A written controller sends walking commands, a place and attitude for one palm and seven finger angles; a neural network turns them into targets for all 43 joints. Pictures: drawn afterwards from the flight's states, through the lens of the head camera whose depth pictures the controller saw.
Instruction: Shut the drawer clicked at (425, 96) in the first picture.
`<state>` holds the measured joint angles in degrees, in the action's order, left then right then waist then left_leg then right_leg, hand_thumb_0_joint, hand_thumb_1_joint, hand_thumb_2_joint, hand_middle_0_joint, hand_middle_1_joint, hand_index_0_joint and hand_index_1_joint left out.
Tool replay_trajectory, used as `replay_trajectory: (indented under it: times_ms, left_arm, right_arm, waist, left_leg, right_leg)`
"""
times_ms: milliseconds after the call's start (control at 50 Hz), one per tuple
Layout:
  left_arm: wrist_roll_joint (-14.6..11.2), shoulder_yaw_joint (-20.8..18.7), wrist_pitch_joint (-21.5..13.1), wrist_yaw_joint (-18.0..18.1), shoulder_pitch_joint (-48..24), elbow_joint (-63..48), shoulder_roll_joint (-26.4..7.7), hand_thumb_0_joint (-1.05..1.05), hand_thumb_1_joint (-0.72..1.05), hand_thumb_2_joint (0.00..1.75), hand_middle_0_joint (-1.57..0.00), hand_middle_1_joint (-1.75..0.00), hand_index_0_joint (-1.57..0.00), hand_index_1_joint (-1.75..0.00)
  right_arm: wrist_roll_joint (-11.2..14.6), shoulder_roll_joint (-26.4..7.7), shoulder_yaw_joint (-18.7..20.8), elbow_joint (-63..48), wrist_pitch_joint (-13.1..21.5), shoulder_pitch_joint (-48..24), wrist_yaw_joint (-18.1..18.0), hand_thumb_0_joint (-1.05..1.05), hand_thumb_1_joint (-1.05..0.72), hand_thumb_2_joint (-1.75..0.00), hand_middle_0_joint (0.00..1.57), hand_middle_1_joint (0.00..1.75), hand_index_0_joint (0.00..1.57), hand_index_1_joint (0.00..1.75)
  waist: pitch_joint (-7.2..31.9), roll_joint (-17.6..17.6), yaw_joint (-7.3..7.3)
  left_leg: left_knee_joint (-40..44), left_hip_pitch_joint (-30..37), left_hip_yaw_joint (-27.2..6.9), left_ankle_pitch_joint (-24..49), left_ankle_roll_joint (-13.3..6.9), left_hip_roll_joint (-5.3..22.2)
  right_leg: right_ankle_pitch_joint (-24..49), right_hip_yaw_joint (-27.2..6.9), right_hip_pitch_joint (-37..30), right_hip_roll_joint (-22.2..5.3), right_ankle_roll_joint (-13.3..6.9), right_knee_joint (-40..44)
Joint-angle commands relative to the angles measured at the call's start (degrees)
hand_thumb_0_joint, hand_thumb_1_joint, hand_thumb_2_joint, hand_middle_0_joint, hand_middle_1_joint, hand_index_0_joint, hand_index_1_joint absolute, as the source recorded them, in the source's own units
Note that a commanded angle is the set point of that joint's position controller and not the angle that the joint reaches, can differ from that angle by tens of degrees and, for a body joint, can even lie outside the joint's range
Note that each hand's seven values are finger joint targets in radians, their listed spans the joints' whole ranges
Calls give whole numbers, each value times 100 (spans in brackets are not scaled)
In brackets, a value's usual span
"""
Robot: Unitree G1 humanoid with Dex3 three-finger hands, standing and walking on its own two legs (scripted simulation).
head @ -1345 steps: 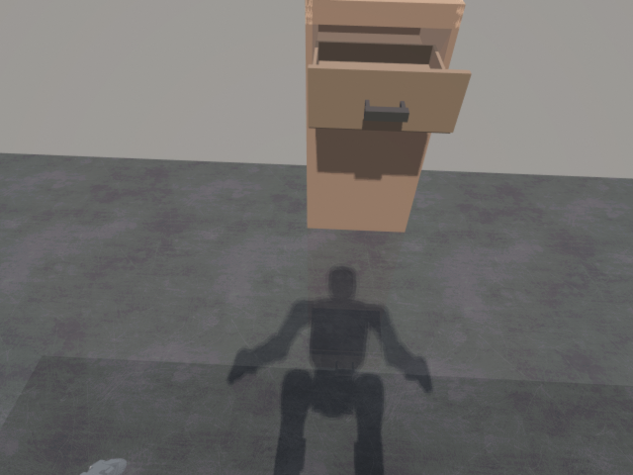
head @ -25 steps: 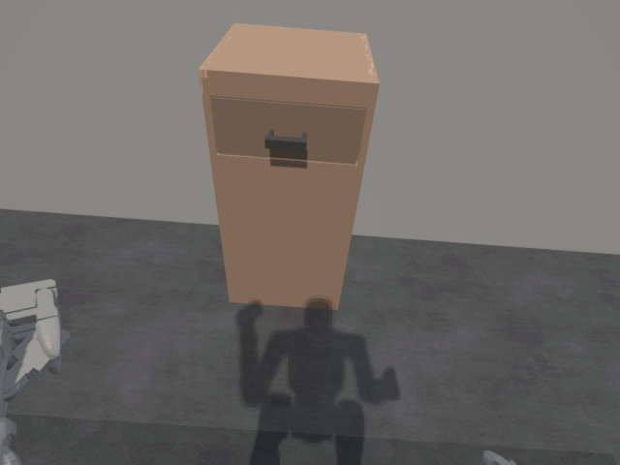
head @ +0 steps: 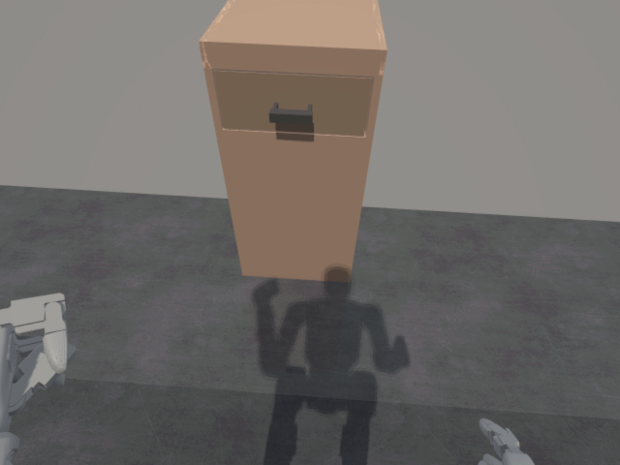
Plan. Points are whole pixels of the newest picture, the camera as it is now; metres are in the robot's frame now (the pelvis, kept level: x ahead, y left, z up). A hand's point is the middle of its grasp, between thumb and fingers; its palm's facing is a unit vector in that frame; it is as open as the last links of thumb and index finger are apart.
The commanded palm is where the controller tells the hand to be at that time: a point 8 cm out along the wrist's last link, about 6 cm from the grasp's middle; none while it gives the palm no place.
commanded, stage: stop stepping back and stand still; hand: left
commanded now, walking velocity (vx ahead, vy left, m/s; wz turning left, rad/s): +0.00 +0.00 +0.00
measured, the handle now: (291, 111) +0.91 +0.11 +0.00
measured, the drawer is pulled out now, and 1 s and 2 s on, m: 0.00 0.00 0.00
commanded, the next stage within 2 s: let the arm hang, fingers relaxed in 1.02 s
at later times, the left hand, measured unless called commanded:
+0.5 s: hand (68, 324) +0.21 +0.25 +0.16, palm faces +0.35 -0.81 -0.47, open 3.2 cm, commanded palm +0.15 +0.29 +0.18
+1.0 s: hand (43, 328) +0.20 +0.27 +0.16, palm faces +0.36 -0.81 -0.46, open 3.2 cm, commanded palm +0.14 +0.31 +0.18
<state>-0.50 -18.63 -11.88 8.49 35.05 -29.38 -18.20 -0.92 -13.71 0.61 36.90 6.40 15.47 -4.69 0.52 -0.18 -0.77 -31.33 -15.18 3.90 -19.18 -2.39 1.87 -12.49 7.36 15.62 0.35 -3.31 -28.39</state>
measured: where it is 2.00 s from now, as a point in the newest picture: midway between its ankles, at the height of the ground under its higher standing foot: outside the picture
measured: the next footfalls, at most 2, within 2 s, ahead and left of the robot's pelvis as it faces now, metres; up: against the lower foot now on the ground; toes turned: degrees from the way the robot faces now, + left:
none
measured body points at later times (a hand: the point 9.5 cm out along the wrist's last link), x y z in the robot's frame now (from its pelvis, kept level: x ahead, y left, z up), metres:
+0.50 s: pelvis +0.02 +0.01 +0.01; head +0.04 +0.01 +0.46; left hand +0.18 +0.29 +0.18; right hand +0.20 -0.22 -0.08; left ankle +0.02 +0.12 -0.74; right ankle +0.03 -0.08 -0.73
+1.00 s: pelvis +0.01 +0.03 +0.01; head +0.03 +0.03 +0.46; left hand +0.17 +0.31 +0.19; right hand +0.18 -0.20 -0.08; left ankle +0.02 +0.12 -0.74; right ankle +0.03 -0.08 -0.74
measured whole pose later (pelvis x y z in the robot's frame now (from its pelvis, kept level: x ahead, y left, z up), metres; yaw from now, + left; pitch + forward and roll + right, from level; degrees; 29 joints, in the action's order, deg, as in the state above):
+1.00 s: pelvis +0.01 +0.03 +0.01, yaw +0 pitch +0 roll -1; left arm -1.7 -19.6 -11.8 8.4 36.8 -31.5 -21.1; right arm -0.1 -11.4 -0.6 34.4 4.5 11.9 -4.3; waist -2.0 -0.5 -0.7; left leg -24.8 -11.5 4.6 -13.1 -2.2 0.0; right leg -10.3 3.7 11.9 0.3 -0.9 -22.5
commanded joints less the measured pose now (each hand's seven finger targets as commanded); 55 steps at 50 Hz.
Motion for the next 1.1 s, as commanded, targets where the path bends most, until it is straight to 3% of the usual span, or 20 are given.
replay_trajectory:
  times_ms: [0,20,40,80,100,140,180,220,260,320,420,620,760,1000,1080]
  left_arm:
    - [8,-746,-569,240,-419,-2236,-1278,0,90,90,-140,-160,-140,-160]
    - [32,-875,-570,261,-392,-2256,-1399,0,90,90,-140,-160,-140,-160]
    - [-6,-1015,-532,210,-73,-1930,-1449,0,90,90,-140,-160,-140,-160]
    - [-19,-1156,-488,183,105,-1885,-1472,0,90,90,-140,-160,-140,-160]
    - [-52,-1062,-489,165,179,-1751,-1345,0,90,90,-140,-160,-140,-160]
    - [-150,-1018,-459,123,395,-1302,-1218,0,90,90,-140,-160,-140,-160]
    - [-255,-902,-415,86,523,-1033,-1056,0,90,90,-140,-160,-140,-160]
    - [-264,-855,-362,82,402,-964,-1103,0,90,90,-140,-160,-140,-160]
    - [-242,-845,-339,95,343,-1046,-1151,0,90,90,-140,-160,-140,-160]
    - [-215,-841,-321,106,287,-1341,-1227,0,90,90,-140,-160,-140,-160]
    - [-168,-806,-322,146,18,-1610,-1276,0,90,90,-140,-160,-140,-160]
    - [-210,-798,-325,123,314,-1224,-1148,0,90,90,-140,-160,-140,-160]
    - [-209,-795,-348,116,251,-1428,-1193,0,90,90,-140,-160,-140,-160]
    - [-160,-709,-349,129,44,-1301,-1113,0,90,90,-140,-160,-140,-160]
    - [-161,-777,-340,127,68,-1282,-1172,0,90,90,-140,-160,-140,-160]
  right_arm:
    - [21,-577,170,-1079,427,-729,-18,0,-90,-90,20,30,20,30]
    - [40,-543,179,-1107,435,-753,34,0,-90,-90,20,30,20,30]
    - [21,-398,143,-979,445,-772,35,0,-90,-90,20,30,20,30]
    - [53,-393,157,-1050,430,-777,57,0,-90,-90,20,30,20,30]
    - [96,-395,157,-1046,402,-748,76,0,-90,-90,20,30,20,30]
    - [156,-405,183,-1051,314,-765,117,0,-90,-90,20,30,20,30]
    - [178,-432,240,-1044,230,-732,141,0,-90,-90,20,30,20,30]
    - [181,-430,202,-1015,144,-727,151,0,-90,-90,20,30,20,30]
    - [163,-419,179,-1031,101,-809,116,0,-90,-90,20,30,20,30]
    - [125,-419,139,-1092,71,-937,45,0,-90,-90,20,30,20,30]
    - [103,-422,104,-1137,100,-957,-18,0,-90,-90,20,30,20,30]
    - [120,-471,151,-1157,63,-950,-1,0,-90,-90,20,30,20,30]
    - [111,-493,158,-1188,86,-934,-17,0,-90,-90,20,30,20,30]
    - [91,-495,140,-1127,165,-923,-43,0,-90,-90,20,30,20,30]
    - [81,-492,153,-1130,158,-943,-40,0,-90,-90,20,30,20,30]
  waist:
    - [191,-1422,-17]
    - [290,-1219,-66]
    - [290,-1427,-7]
    - [97,-1473,-3]
    - [73,-1122,47]
    - [299,-352,97]
    - [454,365,168]
    - [592,646,193]
    - [619,645,161]
    - [566,65,94]
    - [392,-363,50]
    - [276,-255,71]
    - [369,-263,62]
    - [174,-354,54]
    - [217,-242,48]
  left_leg:
    - [1599,591,-1904,248,-553,1272]
    - [1473,440,-1840,1186,-543,1323]
    - [1621,110,-1552,1032,-401,1207]
    - [1335,-94,-1047,1515,-238,948]
    - [1021,-121,-876,1908,-165,815]
    - [590,-243,-539,1770,28,452]
    - [216,-183,-342,1380,170,218]
    - [126,-61,-264,1111,188,81]
    - [413,160,-293,1157,135,97]
    - [762,504,-418,1670,53,295]
    - [972,436,-556,1706,43,378]
    - [1144,155,-599,1354,96,344]
    - [1218,150,-603,1264,91,342]
    - [1417,8,-658,822,105,366]
    - [1375,-16,-629,750,97,335]
  right_leg:
    - [-699,-725,364,-276,398,-453]
    - [-529,-654,148,-175,496,-683]
    - [-825,-593,-82,-218,388,-670]
    - [-401,-510,-457,-172,338,-185]
    - [258,-545,-669,-189,338,141]
    - [1510,-1014,-1099,-407,262,396]
    - [2239,-1514,-1141,-777,175,603]
    - [2481,-1627,-1158,-989,142,749]
    - [2153,-1431,-1083,-893,205,758]
    - [1664,-1140,-870,-597,288,615]
    - [1294,-1018,-857,-428,295,597]
    - [1062,-964,-935,-377,285,734]
    - [1049,-933,-990,-326,310,695]
    - [693,-897,-897,-279,325,734]
    - [729,-931,-942,-305,318,800]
